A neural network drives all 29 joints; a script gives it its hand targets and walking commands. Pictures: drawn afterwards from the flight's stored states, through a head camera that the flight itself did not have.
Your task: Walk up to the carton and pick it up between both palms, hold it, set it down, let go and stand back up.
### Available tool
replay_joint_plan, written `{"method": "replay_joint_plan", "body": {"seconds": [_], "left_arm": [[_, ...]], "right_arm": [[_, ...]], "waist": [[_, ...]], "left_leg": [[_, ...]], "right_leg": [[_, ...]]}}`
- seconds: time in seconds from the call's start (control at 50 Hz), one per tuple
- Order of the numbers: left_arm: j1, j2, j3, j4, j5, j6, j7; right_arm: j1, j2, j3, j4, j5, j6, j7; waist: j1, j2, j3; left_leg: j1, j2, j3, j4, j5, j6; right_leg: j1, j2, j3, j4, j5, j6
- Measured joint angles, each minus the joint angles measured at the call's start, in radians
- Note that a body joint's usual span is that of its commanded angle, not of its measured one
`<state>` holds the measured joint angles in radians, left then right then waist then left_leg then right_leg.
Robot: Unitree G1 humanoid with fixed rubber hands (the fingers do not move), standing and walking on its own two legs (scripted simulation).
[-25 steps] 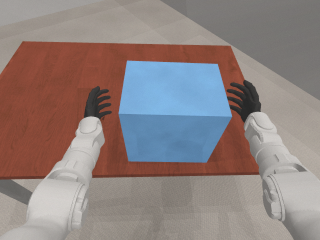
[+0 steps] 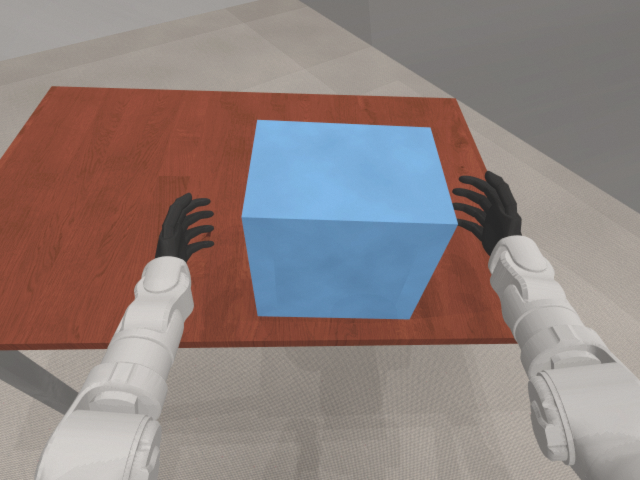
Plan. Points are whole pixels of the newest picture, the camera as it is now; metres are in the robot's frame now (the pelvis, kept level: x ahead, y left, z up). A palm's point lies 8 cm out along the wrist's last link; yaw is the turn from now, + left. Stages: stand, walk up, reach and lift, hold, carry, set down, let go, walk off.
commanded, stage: set down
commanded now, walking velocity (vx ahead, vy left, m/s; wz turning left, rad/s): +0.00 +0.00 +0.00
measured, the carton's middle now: (339, 227) +0.48 -0.03 +0.02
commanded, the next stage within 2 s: none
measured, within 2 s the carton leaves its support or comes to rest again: neither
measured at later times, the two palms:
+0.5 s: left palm (168, 271) +0.37 +0.19 +0.06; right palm (512, 260) +0.38 -0.24 +0.08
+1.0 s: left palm (151, 339) +0.30 +0.20 +0.02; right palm (544, 347) +0.28 -0.26 +0.03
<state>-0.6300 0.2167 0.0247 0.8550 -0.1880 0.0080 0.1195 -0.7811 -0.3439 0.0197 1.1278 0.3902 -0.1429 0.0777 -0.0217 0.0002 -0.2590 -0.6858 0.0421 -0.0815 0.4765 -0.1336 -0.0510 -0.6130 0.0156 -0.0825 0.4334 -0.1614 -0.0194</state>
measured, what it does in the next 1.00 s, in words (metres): stands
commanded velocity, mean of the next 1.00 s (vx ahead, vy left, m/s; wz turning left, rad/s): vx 0.00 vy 0.00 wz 0.00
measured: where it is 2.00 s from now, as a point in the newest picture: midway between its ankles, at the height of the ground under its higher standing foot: outside the picture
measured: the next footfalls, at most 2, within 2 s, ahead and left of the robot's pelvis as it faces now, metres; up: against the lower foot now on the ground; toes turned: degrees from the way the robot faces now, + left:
none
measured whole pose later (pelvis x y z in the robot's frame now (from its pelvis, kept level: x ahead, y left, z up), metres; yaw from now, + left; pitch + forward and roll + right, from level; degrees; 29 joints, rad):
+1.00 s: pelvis -0.01 -0.01 +0.01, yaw +1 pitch +9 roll -1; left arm -0.19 0.22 0.01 0.58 -0.21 -0.10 0.08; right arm -0.20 -0.35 0.02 0.76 0.35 -0.16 0.10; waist -0.02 -0.04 -0.18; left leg -0.46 0.04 -0.08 0.43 -0.13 -0.05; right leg -0.41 0.01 -0.08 0.43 -0.18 -0.02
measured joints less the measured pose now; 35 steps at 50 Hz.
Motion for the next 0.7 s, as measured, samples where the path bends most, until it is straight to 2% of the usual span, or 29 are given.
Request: {"method": "replay_joint_plan", "body": {"seconds": [0.16, 0.44, 0.56, 0.7], "left_arm": [[0.043, 0.016, -0.014, -0.062, -0.036, 0.011, 0.0], [0.125, 0.017, -0.016, -0.212, 0.003, 0.086, -0.016], [0.205, 0.016, -0.016, -0.266, 0.029, 0.082, -0.031], [0.332, 0.005, -0.016, -0.282, 0.037, 0.028, -0.038]], "right_arm": [[0.084, -0.001, 0.0, -0.069, -0.014, 0.008, 0.013], [0.185, -0.006, 0.0, -0.216, -0.026, 0.019, 0.013], [0.255, -0.006, 0.0, -0.261, -0.031, 0.02, 0.008], [0.385, -0.006, 0.0, -0.301, -0.03, 0.018, 0.009]], "waist": [[0.0, -0.004, 0.0], [0.0, -0.008, 0.037], [0.0, -0.014, 0.059], [0.0, -0.014, 0.075]], "left_leg": [[0.0, 0.0, 0.0, 0.0, 0.004, 0.0], [0.059, 0.0, 0.0, -0.014, 0.004, 0.0], [0.126, 0.0, 0.0, -0.031, 0.004, 0.0], [0.204, 0.0, 0.0, -0.047, 0.004, 0.0]], "right_leg": [[0.0, 0.0, 0.0, 0.0, 0.004, 0.0], [0.052, 0.0, 0.0, 0.0, -0.003, 0.0], [0.112, -0.001, 0.0, 0.0, -0.012, 0.0], [0.182, -0.001, 0.0, 0.0, -0.022, -0.001]]}}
